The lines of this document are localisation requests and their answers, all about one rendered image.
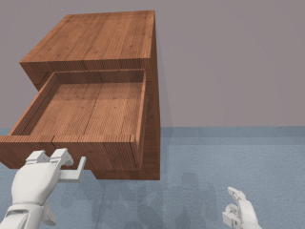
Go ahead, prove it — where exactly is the robot left forearm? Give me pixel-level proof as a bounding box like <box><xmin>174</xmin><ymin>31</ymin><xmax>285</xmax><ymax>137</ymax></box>
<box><xmin>0</xmin><ymin>202</ymin><xmax>44</xmax><ymax>229</ymax></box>

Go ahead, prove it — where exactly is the robot left hand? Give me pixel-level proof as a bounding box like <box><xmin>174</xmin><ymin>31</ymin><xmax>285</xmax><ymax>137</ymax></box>
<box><xmin>11</xmin><ymin>148</ymin><xmax>74</xmax><ymax>226</ymax></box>

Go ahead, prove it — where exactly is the robot right hand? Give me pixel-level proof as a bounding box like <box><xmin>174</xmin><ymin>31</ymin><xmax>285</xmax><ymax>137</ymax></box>
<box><xmin>222</xmin><ymin>187</ymin><xmax>258</xmax><ymax>229</ymax></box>

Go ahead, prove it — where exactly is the handle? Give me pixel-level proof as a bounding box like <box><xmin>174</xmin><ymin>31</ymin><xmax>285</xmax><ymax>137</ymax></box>
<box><xmin>58</xmin><ymin>156</ymin><xmax>87</xmax><ymax>183</ymax></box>

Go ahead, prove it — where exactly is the cabinet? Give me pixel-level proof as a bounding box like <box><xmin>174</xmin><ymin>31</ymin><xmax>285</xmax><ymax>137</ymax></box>
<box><xmin>19</xmin><ymin>10</ymin><xmax>161</xmax><ymax>180</ymax></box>

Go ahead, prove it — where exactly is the drawer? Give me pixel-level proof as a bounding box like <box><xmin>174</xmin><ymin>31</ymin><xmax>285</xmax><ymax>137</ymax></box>
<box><xmin>0</xmin><ymin>69</ymin><xmax>148</xmax><ymax>171</ymax></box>

